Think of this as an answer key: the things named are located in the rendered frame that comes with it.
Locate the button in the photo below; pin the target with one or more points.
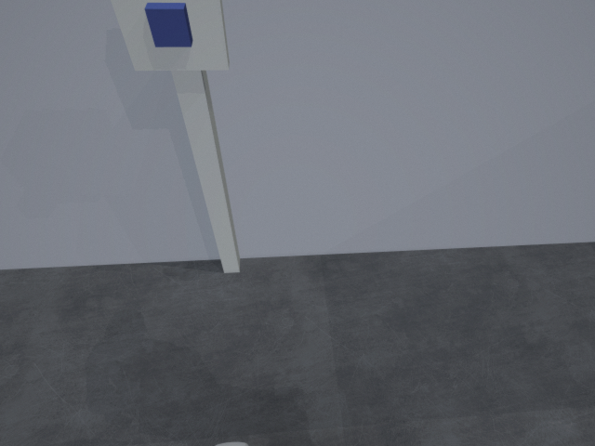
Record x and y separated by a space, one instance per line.
169 24

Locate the panel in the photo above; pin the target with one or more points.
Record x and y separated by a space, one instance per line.
209 52

